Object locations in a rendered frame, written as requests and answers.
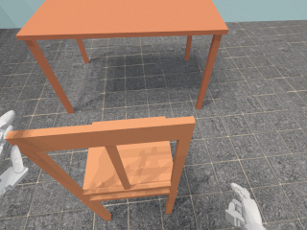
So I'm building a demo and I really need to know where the chair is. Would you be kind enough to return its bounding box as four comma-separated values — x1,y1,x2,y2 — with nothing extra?
5,116,196,221

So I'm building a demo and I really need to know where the robot right hand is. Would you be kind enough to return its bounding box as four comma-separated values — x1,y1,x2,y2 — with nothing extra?
225,183,263,230

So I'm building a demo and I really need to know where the table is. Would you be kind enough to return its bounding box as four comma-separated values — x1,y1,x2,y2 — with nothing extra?
16,0,228,114

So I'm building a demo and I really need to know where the robot left hand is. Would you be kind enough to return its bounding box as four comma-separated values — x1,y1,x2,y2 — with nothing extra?
0,110,28,198

